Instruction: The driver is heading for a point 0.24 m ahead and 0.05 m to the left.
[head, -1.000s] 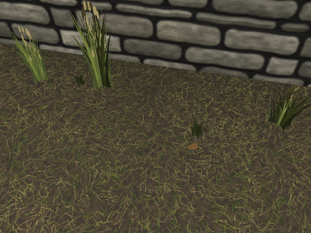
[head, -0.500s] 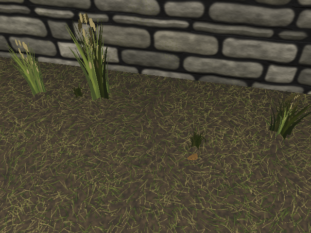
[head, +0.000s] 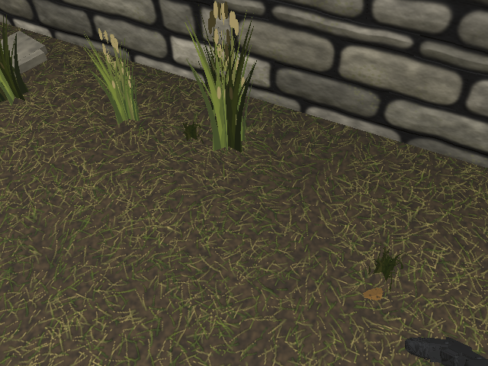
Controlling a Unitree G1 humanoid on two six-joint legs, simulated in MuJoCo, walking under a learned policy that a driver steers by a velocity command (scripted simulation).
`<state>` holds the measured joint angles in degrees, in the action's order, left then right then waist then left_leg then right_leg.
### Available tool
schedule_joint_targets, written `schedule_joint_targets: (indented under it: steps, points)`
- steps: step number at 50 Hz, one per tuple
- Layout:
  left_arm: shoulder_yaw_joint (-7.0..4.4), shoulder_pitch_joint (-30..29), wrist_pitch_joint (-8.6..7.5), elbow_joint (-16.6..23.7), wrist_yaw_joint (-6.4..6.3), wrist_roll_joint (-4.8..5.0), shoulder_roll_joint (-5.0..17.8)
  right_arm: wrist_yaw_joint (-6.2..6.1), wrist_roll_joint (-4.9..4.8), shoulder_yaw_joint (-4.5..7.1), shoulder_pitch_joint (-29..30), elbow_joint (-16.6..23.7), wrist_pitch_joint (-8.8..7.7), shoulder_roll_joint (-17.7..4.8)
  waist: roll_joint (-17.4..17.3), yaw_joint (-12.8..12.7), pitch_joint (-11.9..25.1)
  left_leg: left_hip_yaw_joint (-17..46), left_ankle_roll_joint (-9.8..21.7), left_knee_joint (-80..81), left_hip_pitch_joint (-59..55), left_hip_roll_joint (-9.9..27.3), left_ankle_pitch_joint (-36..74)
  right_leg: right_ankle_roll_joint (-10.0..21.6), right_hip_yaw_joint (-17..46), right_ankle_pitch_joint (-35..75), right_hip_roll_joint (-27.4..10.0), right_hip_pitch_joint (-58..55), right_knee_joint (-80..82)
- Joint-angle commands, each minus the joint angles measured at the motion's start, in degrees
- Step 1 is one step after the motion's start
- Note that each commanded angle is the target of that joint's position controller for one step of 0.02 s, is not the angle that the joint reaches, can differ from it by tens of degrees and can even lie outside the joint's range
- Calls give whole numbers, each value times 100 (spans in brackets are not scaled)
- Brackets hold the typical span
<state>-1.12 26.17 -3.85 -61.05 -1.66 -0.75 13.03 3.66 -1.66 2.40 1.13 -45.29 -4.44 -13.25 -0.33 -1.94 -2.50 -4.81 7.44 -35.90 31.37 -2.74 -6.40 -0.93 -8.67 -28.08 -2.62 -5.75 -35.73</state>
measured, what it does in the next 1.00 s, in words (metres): walks ahead: right foot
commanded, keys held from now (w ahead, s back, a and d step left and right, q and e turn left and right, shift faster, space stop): no key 1.00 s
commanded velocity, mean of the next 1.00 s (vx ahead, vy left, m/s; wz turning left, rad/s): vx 0.11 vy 0.00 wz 0.11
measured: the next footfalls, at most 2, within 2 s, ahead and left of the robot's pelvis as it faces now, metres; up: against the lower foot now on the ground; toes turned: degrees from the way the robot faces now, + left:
right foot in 0.44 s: +0.33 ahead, -0.12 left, +0.00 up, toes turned +6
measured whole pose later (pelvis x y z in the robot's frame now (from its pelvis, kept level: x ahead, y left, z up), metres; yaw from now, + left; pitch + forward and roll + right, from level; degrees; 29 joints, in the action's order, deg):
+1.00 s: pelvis +0.22 -0.03 +0.03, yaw +6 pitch -1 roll +0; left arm -3.2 6.0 -0.2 -56.2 -1.6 0.0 12.9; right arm -1.5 0.3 1.1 -15.0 -60.3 -0.3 -12.4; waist 0.1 0.7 -2.3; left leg 2.2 1.9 -29.3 5.2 -2.2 -22.9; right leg 1.3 -0.6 -10.2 1.3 18.5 -29.8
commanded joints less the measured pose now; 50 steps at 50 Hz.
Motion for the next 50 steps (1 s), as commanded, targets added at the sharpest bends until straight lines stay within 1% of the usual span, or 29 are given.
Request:
schedule_joint_targets:
  steps: [1,2,3,4,5,6,7,9,10,12,14,16,17,19,20,21,22,23,24,25,26,27,28,29,30,32,36,43,50]
  points:
    - [32,111,-472,729,188,105,400,-170,133,449,-2367,-215,89,-1434,-921,930,2520,5518,1895,1842,-5640,2365,-999,106,1427,-291,597,4574,-5172]
    - [-99,-455,-592,942,216,326,813,-186,174,356,-2014,-216,32,-1117,-655,868,1532,4463,1496,1927,-4825,2161,19,233,1562,82,245,4933,-5135]
    - [-114,-662,-613,1025,162,322,883,-163,145,280,-1428,-84,-31,-909,-48,565,977,3420,1242,1887,-3715,1948,1314,252,1455,549,-59,4621,-4693]
    - [-188,-709,-544,968,73,223,928,-121,153,223,-1022,12,-69,-743,377,303,674,2649,1083,1901,-2813,1704,2287,175,1320,655,-244,4242,-4357]
    - [-236,-590,-431,979,26,162,929,-115,197,187,-853,43,-94,-652,286,99,606,2123,985,1982,-2185,1510,2743,145,1330,716,-401,3746,-4060]
    - [-251,-507,-317,996,0,137,838,-106,215,168,-790,41,-103,-635,130,-4,540,1844,949,2081,-1781,1373,2966,99,1310,745,-437,3455,-3782]
    - [-246,-446,-224,1009,-28,116,702,-109,219,162,-813,-11,-125,-669,13,-78,487,1583,948,2137,-1470,1279,3299,34,1229,808,-419,3296,-3489]
    - [-255,-586,-109,1136,-87,34,608,-171,249,175,-981,-137,-153,-797,-145,-118,494,1201,912,2127,-1266,1112,3942,-94,1099,1237,-326,3278,-2816]
    - [-260,-738,-77,1212,-108,11,601,-220,253,176,-1040,-178,-131,-834,-207,-92,542,1081,868,2091,-1337,1061,4105,-147,1068,1509,-302,3360,-2418]
    - [-235,-1073,-45,1322,-114,0,539,-306,216,166,-1117,-229,-46,-856,-285,16,688,909,679,1999,-1593,955,3977,-181,1048,2119,-281,3389,-1556]
    - [-211,-1468,-33,1413,-84,40,510,-361,183,160,-1239,-295,26,-898,-326,210,782,883,493,1955,-1826,944,3651,-160,1037,2667,-210,3247,-780]
    - [-217,-1748,-18,1474,-45,74,571,-392,192,145,-1353,-399,80,-919,-356,342,784,999,431,1922,-2040,1040,3211,-155,1070,2886,-146,3131,-311]
    - [-221,-1848,-12,1498,-27,76,602,-399,202,130,-1374,-448,103,-898,-376,373,738,1087,440,1891,-2127,1101,2999,-142,1101,2837,-129,3100,-134]
    - [-240,-1977,-24,1546,5,51,677,-404,214,101,-1372,-532,139,-849,-405,368,635,1300,462,1694,-2299,1227,2773,-57,1140,2457,-78,3040,191]
    - [-249,-1961,-46,1547,23,35,708,-408,199,86,-1350,-558,155,-823,-411,321,610,1400,437,1520,-2378,1256,2683,19,1131,2317,-42,2940,425]
    - [-260,-1793,-81,1495,40,10,716,-420,154,59,-1286,-570,173,-771,-359,166,629,1423,314,1273,-2381,1174,2442,128,1094,2627,-3,2601,934]
    - [-301,-1599,-117,1429,34,-40,878,-423,155,30,-1477,-613,164,-703,-158,113,723,1395,67,1014,-2273,936,2021,272,1264,3912,-160,1983,1392]
    - [-366,-1522,-113,1412,3,-84,1241,-408,272,14,-1956,-633,108,-639,304,436,1030,1274,-153,718,-1868,565,1120,533,1672,5678,-681,1094,983]
    - [-350,-1513,-34,1345,-15,-49,1112,-412,275,-13,-2432,-799,85,-499,820,595,1331,1082,-425,578,-1233,296,-186,1067,1978,6081,-1025,343,656]
    - [-270,-1444,34,1317,-1,-19,691,-435,225,-31,-2180,-808,122,-538,826,362,1427,953,-564,459,-1168,228,-883,1284,2180,5489,-1121,380,724]
    - [-227,-1541,76,1292,21,12,556,-453,197,-19,-1908,-740,210,-597,790,339,1320,923,-612,543,-1221,262,-1075,1256,2267,4763,-1088,651,866]
    - [-216,-1795,106,1341,45,20,574,-479,188,-7,-1803,-748,319,-621,685,392,1118,939,-609,722,-1369,302,-966,1125,2166,4245,-933,997,922]
    - [-233,-2021,108,1396,73,29,639,-497,204,9,-1796,-791,422,-689,553,426,900,960,-562,957,-1539,303,-769,951,1926,3879,-711,1344,903]
    - [-260,-2079,94,1400,93,39,705,-504,209,27,-1806,-857,491,-760,383,390,730,989,-490,1060,-1583,299,-658,784,1654,3690,-473,1510,843]
    - [-277,-2054,81,1362,103,43,747,-510,206,32,-1787,-885,521,-771,268,352,652,1030,-405,1098,-1602,325,-459,667,1484,3644,-331,1555,767]
    - [-289,-1971,67,1245,99,59,727,-510,199,19,-1785,-937,511,-706,205,314,655,1059,-369,1059,-1699,385,-14,601,1369,3814,-222,1474,683]
    - [-295,-2000,114,1101,48,75,659,-507,188,15,-1776,-1059,459,-630,64,287,682,1038,-433,1003,-1765,409,355,653,1319,3993,-172,1299,581]
    - [-315,-2130,258,905,9,83,614,-520,192,-10,-1822,-1259,429,-551,-29,273,378,1043,-439,1183,-1612,441,-137,581,1276,3325,-68,1298,689]
    - [-319,-2140,323,688,-24,79,588,-540,201,-38,-1913,-1414,361,-494,-16,243,157,1025,-457,1389,-1435,455,-683,499,1280,2876,-8,1227,825]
